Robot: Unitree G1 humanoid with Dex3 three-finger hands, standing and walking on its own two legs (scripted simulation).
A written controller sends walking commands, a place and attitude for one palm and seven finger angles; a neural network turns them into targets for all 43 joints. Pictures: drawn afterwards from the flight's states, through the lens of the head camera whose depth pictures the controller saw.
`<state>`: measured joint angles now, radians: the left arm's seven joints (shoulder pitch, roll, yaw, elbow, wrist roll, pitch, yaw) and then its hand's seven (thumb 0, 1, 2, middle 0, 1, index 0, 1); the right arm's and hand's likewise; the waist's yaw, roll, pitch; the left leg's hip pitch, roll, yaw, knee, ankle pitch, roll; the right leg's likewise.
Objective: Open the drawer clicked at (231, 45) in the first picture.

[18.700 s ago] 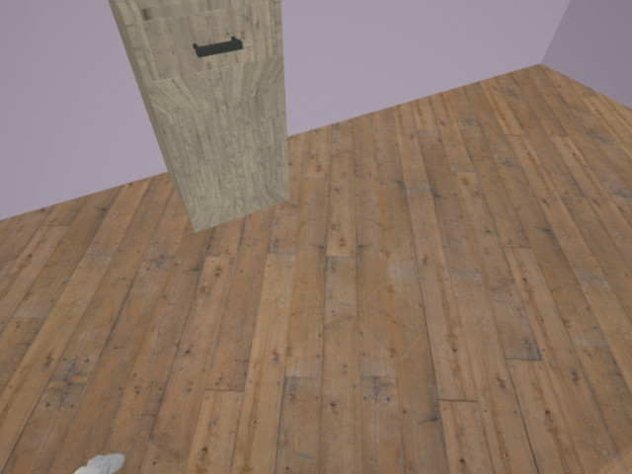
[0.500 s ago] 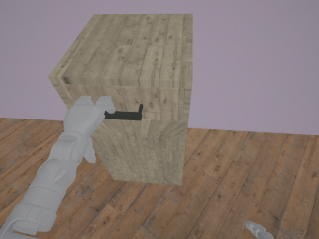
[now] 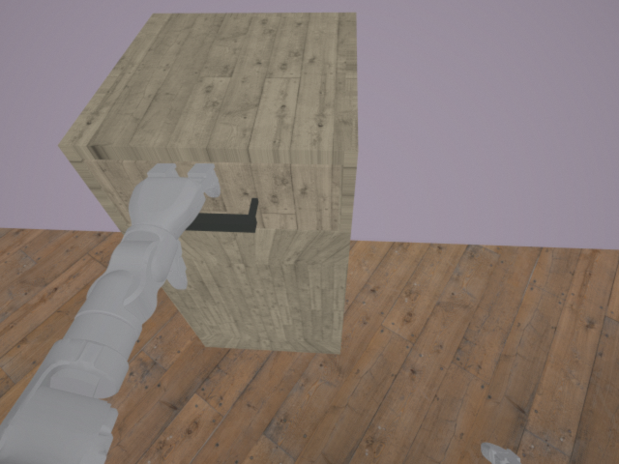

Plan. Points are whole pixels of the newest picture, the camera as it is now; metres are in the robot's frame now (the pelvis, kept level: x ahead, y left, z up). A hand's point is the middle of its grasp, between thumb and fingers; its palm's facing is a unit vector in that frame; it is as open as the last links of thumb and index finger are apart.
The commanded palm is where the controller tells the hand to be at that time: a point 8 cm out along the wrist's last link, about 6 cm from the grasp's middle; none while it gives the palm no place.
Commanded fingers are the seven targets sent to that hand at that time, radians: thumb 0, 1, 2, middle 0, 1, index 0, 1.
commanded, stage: move the hooked fingers above the handle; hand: left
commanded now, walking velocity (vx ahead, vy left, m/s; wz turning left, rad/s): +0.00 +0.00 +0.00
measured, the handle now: (216, 212) +0.49 +0.19 +0.00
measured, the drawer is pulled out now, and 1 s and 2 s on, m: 0.00 0.00 0.00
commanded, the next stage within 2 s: none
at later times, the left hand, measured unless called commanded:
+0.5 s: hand (203, 212) +0.45 +0.19 +0.05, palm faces -0.01 -0.01 -1.00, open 13.6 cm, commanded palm +0.44 +0.19 +0.11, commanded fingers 0.00 -0.50 0.30 -0.30 -1.20 -0.30 -1.20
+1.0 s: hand (203, 211) +0.45 +0.19 +0.05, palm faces -0.01 +0.01 -1.00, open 13.5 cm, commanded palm +0.45 +0.18 +0.11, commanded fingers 0.00 -0.50 0.30 -0.30 -1.20 -0.30 -1.20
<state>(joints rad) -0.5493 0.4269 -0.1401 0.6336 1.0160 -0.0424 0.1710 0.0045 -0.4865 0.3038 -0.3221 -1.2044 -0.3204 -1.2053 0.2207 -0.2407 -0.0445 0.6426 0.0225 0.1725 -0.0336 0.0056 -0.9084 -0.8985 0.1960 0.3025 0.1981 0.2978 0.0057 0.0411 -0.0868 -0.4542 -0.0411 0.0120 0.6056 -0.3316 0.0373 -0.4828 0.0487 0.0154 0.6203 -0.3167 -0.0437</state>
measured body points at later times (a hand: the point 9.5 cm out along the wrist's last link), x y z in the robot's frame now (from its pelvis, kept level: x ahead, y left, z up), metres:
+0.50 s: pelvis -0.01 +0.01 +0.00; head +0.05 -0.01 +0.44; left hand +0.44 +0.19 +0.10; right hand +0.04 -0.26 -0.14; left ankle -0.03 +0.10 -0.73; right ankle -0.01 -0.09 -0.73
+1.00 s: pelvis -0.03 +0.01 -0.01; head +0.04 +0.00 +0.43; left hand +0.44 +0.18 +0.10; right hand +0.01 -0.26 -0.14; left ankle -0.03 +0.10 -0.73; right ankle -0.01 -0.09 -0.73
